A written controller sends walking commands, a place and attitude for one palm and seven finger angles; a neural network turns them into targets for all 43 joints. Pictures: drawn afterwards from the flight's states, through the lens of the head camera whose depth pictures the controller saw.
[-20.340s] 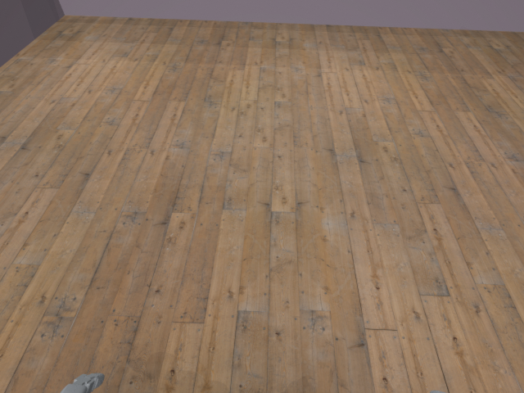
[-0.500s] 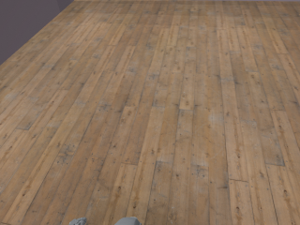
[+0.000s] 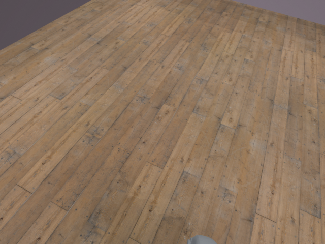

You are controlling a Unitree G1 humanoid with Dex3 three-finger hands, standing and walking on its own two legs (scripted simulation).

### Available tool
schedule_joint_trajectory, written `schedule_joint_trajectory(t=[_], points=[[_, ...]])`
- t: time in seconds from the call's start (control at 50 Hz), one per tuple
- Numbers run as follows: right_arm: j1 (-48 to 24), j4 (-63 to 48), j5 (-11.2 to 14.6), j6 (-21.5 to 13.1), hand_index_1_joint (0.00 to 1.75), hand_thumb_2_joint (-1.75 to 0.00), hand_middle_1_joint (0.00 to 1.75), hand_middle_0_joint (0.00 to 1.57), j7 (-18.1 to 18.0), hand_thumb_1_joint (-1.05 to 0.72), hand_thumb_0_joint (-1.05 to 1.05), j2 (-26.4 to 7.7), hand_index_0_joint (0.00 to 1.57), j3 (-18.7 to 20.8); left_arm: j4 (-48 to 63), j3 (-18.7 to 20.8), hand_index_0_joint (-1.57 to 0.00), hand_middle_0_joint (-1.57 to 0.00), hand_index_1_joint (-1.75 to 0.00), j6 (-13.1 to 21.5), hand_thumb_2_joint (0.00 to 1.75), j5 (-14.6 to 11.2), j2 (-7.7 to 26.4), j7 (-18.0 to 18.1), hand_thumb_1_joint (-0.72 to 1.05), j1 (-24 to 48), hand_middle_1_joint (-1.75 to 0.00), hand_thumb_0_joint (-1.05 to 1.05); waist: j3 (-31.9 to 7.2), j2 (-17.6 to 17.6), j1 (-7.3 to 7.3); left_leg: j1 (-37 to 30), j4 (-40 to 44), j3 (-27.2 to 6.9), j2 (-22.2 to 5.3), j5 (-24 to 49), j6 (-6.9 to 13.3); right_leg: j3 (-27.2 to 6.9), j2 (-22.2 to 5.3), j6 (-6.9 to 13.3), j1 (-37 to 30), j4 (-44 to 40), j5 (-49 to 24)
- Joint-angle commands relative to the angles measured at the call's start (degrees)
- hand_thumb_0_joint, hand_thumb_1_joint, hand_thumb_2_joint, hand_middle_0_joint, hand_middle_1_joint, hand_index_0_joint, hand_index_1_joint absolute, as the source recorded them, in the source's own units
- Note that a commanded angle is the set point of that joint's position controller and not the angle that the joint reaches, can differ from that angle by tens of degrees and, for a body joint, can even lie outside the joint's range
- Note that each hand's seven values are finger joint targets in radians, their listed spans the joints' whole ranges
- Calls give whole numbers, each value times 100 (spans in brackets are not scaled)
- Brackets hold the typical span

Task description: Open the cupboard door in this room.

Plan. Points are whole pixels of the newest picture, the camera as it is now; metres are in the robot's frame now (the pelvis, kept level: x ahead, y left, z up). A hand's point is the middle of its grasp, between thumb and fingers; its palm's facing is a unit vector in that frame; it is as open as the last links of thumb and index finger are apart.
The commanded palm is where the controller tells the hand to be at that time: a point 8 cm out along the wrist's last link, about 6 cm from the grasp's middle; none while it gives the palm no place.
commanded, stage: turn or walk to find it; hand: left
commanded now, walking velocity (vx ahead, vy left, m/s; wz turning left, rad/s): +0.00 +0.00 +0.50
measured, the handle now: out of the picture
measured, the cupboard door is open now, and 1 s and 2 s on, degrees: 0 0 0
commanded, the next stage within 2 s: none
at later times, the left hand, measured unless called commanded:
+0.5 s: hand out of the picture +0.03 +0.15 -0.14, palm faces +0.25 -0.93 -0.28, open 7.4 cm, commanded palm none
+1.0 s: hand out of the picture -0.12 +0.20 -0.17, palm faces +0.54 -0.80 -0.25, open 7.4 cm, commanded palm none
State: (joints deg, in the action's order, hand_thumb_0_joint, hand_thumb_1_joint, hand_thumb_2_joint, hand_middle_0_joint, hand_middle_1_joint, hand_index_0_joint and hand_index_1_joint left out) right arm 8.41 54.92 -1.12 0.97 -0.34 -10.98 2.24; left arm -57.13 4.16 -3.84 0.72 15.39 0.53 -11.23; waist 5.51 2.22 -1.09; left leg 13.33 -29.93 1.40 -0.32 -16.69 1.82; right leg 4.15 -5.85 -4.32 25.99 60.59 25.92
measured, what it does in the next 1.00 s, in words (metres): steps on the spot, turning left: right foot, then left foot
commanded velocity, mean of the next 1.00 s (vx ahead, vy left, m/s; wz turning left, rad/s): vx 0.00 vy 0.00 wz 0.50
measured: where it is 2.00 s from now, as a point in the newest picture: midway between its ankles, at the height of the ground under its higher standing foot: outside the picture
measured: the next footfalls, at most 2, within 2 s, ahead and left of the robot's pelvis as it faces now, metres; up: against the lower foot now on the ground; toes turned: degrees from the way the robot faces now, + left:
right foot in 0.32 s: +0.05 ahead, -0.14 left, +0.00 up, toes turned +6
left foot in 0.78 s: -0.07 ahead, +0.09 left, +0.00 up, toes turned +30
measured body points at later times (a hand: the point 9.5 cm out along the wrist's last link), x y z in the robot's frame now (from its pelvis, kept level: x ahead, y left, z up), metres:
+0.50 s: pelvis -0.02 -0.06 +0.00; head +0.02 -0.09 +0.45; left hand +0.02 +0.20 -0.12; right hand +0.08 -0.31 -0.16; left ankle -0.08 +0.08 -0.64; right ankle +0.01 -0.15 -0.74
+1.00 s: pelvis -0.05 -0.02 +0.00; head -0.03 +0.02 +0.45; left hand -0.14 +0.25 -0.15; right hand +0.16 -0.18 -0.13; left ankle -0.11 +0.07 -0.74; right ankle +0.01 -0.15 -0.66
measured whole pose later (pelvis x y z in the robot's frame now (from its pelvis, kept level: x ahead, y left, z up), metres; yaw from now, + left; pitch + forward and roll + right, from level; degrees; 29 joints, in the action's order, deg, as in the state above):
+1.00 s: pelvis -0.05 -0.02 +0.00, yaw +31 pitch +0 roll -1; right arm 8.0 53.5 -1.1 1.2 -0.1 -11.8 2.3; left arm -55.1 4.1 -3.4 0.7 15.8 0.2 -10.8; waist 4.9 1.6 -1.2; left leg 13.1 -27.8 -0.6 0.5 -15.0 1.7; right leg 2.8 -5.3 -5.2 27.9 61.2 23.4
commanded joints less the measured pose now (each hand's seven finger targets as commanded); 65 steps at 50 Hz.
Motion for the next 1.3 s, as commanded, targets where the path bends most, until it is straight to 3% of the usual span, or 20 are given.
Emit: schedule_joint_trajectory(t=[0.0,0.14,0.24,0.26,0.3,0.34,0.38,0.46,0.6,0.68,0.72,0.76,0.78,0.9,1.04,1.14,1.18,1.2,1.22,1.28], points=[[384,-255,17,-98,30,-90,30,20,-75,-90,0,-1167,20,306,548,40,-20,-20,-30,206,90,5,316,0,90,180,-30,0,-811,-910,181,-1078,955,-1239,-1280,3491,665,-277,-23,-110,609,288,-322],[557,-307,-35,-24,30,-90,30,20,-40,-90,0,-1219,20,399,858,-2,-20,-20,-30,227,90,-22,228,24,90,671,-30,0,-701,-1094,353,-824,842,-1868,-1271,3168,806,-285,197,-100,211,-981,34],[261,-450,-20,34,30,-90,30,20,-13,-90,0,-1217,20,450,810,5,-20,-20,-30,319,90,-51,282,43,90,68,-30,0,-925,-1095,68,-44,370,-2085,-903,2789,544,-105,475,29,-1288,-3018,-896],[223,-482,12,28,30,-90,30,20,-3,-90,0,-1122,20,437,752,37,-20,-20,-30,371,90,-42,392,60,90,-207,-30,0,-1050,-805,-88,360,73,-1961,-694,2162,318,-189,287,61,-1984,-3836,-1512],[258,-718,52,9,30,-90,30,20,54,-90,0,-606,20,354,779,173,-20,-20,-30,437,90,84,1163,126,90,-431,-30,0,-962,1391,-198,2116,-1964,-528,510,-1615,-365,-2266,-2070,1031,-2838,-4378,-2358],[267,-574,-8,181,30,-90,30,20,45,-90,0,-874,20,456,931,174,-20,-20,-30,402,90,9,916,165,90,25,-30,0,-579,920,4,1887,-3595,-822,140,-1465,-320,-2108,-2024,1325,-1557,-4629,-1495],[462,-362,-39,248,30,-90,30,20,133,-90,0,-793,20,426,1061,57,-20,-20,-30,408,90,18,579,136,90,548,-30,0,-191,504,272,1832,-4132,-616,-56,-701,-401,-1019,-1405,1094,-1132,-4520,-1338],[539,-279,-29,281,30,-90,30,20,178,-90,0,-713,20,386,996,48,-20,-20,-30,453,90,47,511,129,90,256,-30,0,-298,772,200,1767,-4004,-366,-130,-344,-558,-436,-1230,992,-1373,-4467,-1649],[-131,-403,30,206,30,-90,30,20,161,-90,0,-621,20,253,683,129,-20,-20,-30,411,90,95,830,105,90,-424,-30,0,-570,811,-171,1373,-2266,69,-184,-973,-589,-194,-1528,1207,-2066,-4108,-2815],[11,-409,74,95,30,-90,30,20,130,-90,0,-590,20,196,586,193,-20,-20,-30,367,90,104,967,93,90,-399,-30,0,-882,967,-108,744,-932,366,-125,-867,-480,17,-1615,1149,-2203,-3568,-3364],[426,-313,53,22,30,-90,30,20,130,-90,0,-735,20,227,579,204,-20,-20,-30,321,90,34,925,72,90,-267,-30,0,-1025,560,184,-304,424,383,-143,322,-383,454,-1438,713,-1632,-2851,-2893],[821,-324,0,-39,30,-90,30,20,99,-90,0,-1736,20,455,877,58,-20,-20,-30,240,90,-15,278,11,90,-198,-30,0,-944,-2121,425,-1496,1169,-2264,-2204,2855,500,714,-271,-35,797,-720,1016],[1090,-187,1,-15,30,-90,30,20,31,-90,0,-1824,20,479,962,-10,-20,-20,-30,163,90,40,338,52,90,237,-30,0,-962,-1746,634,-1252,1139,-2358,-2442,3237,853,142,-246,-19,879,-69,1133],[139,-418,8,-71,30,-90,30,20,-50,-90,0,-1253,20,309,615,58,-20,-20,-30,190,90,8,385,-32,90,73,-30,0,-734,-974,151,-762,981,-1196,-1270,2920,646,-224,-55,-88,597,343,-306],[419,-424,-27,-17,30,-90,30,20,-29,-90,0,-1281,20,389,882,-1,-20,-20,-30,220,90,-13,298,12,90,481,-30,0,-710,-1050,336,-805,842,-1828,-1279,2925,824,-271,161,-103,318,-833,1],[132,-536,-21,41,30,-90,30,20,-9,-90,0,-1271,20,435,832,-2,-20,-20,-30,306,90,-50,311,32,90,-18,-30,0,-842,-1159,90,-42,408,-2068,-973,2788,609,-84,454,5,-1092,-2647,-694],[142,-605,47,26,30,-90,30,20,21,-90,0,-983,20,411,762,75,-20,-20,-30,416,90,3,624,74,90,-483,-30,0,-1077,-332,-130,915,-402,-1702,-448,1429,128,-583,-195,169,-2480,-4020,-1665],[229,-738,71,10,30,-90,30,20,60,-90,0,-599,20,341,761,171,-20,-20,-30,463,90,86,1109,123,90,-604,-30,0,-1078,1269,-161,2017,-1672,-669,426,-916,-313,-2082,-1725,769,-3046,-4258,-2354],[119,-770,21,81,30,-90,30,20,29,-90,0,-813,20,402,832,179,-20,-20,-30,441,90,39,1165,127,90,-553,-30,0,-939,1184,-203,1964,-2789,-698,333,-1820,-336,-2257,-2297,1276,-2232,-4389,-2507],[246,-477,-28,203,30,-90,30,20,115,-90,0,-797,20,417,1022,80,-20,-20,-30,431,90,24,627,140,90,275,-30,0,-343,533,191,1985,-4156,-688,-19,-879,-387,-1134,-1492,1157,-1492,-4292,-2127]])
